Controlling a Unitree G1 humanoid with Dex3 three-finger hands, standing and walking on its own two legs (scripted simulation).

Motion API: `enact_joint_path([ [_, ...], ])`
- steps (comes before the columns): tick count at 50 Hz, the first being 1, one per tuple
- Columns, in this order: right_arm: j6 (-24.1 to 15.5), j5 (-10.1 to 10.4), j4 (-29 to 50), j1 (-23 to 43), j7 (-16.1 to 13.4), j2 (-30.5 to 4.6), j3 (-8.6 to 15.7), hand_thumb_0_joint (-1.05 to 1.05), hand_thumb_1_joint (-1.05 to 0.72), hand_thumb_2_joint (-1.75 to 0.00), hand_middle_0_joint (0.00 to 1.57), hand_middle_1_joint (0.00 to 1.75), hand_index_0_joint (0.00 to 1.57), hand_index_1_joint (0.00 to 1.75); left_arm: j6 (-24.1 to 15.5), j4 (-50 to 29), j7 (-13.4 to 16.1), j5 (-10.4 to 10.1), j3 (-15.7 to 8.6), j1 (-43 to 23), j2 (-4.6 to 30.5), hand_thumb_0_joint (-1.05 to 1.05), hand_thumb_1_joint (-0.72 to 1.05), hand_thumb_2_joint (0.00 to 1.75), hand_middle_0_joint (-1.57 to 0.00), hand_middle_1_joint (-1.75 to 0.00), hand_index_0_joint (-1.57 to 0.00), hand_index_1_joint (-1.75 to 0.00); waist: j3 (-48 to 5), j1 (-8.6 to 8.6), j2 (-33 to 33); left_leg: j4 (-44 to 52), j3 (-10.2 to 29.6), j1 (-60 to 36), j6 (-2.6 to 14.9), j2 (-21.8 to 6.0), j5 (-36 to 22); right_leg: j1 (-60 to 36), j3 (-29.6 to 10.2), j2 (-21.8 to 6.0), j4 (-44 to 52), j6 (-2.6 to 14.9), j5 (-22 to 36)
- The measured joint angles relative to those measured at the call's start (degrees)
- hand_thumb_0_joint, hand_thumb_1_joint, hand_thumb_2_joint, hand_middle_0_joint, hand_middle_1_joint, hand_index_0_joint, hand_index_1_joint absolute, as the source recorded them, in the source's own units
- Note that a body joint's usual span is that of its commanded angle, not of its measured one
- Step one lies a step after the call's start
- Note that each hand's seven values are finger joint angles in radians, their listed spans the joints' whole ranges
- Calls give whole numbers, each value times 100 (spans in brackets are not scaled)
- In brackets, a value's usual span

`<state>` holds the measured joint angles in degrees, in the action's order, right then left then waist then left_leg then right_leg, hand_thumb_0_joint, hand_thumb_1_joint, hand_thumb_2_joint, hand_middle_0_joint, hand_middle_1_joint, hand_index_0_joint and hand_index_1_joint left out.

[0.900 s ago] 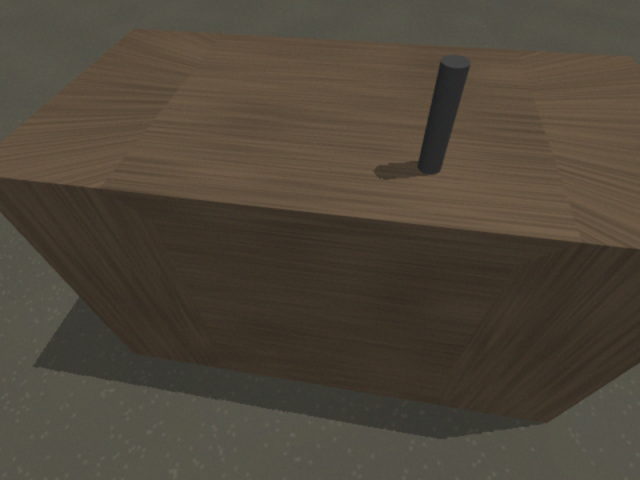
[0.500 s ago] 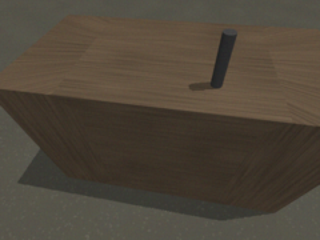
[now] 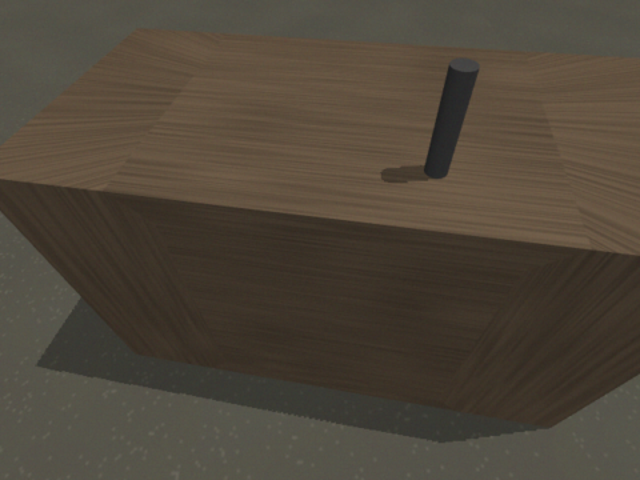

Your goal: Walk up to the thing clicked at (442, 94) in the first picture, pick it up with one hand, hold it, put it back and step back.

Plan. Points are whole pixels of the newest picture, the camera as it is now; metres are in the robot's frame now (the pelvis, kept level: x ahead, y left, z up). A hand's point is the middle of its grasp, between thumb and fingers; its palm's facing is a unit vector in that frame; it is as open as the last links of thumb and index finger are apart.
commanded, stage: stand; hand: right
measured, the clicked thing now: (448, 124) +0.60 -0.18 +0.11
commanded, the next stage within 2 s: walk up in 0.22 s
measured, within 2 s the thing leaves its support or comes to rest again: neither
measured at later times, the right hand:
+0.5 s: hand out of the picture +0.11 -0.23 -0.16, palm faces -0.03 +0.92 -0.38, open 7.4 cm
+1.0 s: hand (415, 468) +0.17 -0.11 -0.19, palm faces +0.15 +0.94 -0.31, open 7.4 cm
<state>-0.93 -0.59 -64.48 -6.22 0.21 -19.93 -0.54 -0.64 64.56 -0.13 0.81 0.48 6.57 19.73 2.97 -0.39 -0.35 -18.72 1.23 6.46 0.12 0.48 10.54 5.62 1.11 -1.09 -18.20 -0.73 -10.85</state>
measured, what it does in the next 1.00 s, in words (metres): walks ahead: left foot, then right foot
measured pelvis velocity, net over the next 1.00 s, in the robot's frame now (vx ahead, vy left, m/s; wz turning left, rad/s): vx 0.16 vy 0.15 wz -0.17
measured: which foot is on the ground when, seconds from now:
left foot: down 0.00-0.24, up 0.26-0.52, down 0.54-0.94, up 0.96-1.00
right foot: down 0.00-0.56, up 0.58-0.88, down 0.90-1.00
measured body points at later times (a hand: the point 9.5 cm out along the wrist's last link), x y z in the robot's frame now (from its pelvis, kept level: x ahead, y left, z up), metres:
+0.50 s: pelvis +0.04 +0.07 -0.02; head +0.06 +0.06 +0.43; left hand +0.04 +0.42 -0.12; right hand +0.11 -0.28 -0.13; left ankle +0.11 +0.24 -0.73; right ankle -0.01 -0.12 -0.75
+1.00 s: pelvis +0.16 +0.15 -0.03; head +0.19 +0.12 +0.41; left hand +0.32 +0.44 -0.12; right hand +0.16 -0.16 -0.17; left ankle +0.14 +0.27 -0.72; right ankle +0.21 +0.03 -0.75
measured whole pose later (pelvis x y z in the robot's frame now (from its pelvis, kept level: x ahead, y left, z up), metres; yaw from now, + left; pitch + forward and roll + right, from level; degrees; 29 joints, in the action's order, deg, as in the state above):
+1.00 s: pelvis +0.16 +0.15 -0.03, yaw -10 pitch -3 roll +0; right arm 1.8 -0.4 -48.2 -16.0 1.1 -21.8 2.8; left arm -3.5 47.8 0.4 1.3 -1.8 12.6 21.9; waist 8.0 1.2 -3.2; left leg -53.2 -2.3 16.6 1.0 -1.4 32.7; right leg 21.2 -0.2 1.3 -39.2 2.0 -14.8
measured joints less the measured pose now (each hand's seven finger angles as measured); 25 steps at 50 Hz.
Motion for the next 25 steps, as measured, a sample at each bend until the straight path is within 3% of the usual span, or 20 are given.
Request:
enact_joint_path([
  [11,3,-1,13,8,4,-3,7,0,-90,-90,20,30,21,30,-17,-20,11,-4,6,-20,7,1,90,90,-21,-30,-21,-30,-20,12,18,3,2,-34,8,3,15,-52,3,-3,38,-10,2],
  [13,116,-150,250,-37,133,-81,153,0,-90,-90,20,30,21,30,-108,-195,12,-3,-81,108,-16,1,90,90,-21,-30,-21,-30,9,28,-67,-524,-46,188,112,-49,458,17,4,35,-128,17,-92],
  [15,234,-290,523,-105,234,-242,301,0,-90,-90,20,30,21,30,-248,-388,52,47,-184,355,-45,1,90,90,-21,-30,-21,-30,26,3,-210,-1651,9,644,142,-52,1137,92,-38,70,-311,51,-216],
  [19,346,-356,907,-252,429,-562,540,0,-90,-90,20,30,21,30,-316,-539,151,92,-324,855,26,1,90,90,-21,-30,-21,-30,86,-45,-399,-3060,121,1460,54,-204,1231,76,-184,-10,-406,63,-354],
  [25,439,-367,1304,-549,632,-764,799,0,-90,-90,20,30,20,30,-265,-758,177,154,-476,1335,401,1,90,90,-21,-30,-21,-30,269,-58,-419,-2531,284,1760,-73,-651,1188,74,-343,-340,-886,-192,-812],
])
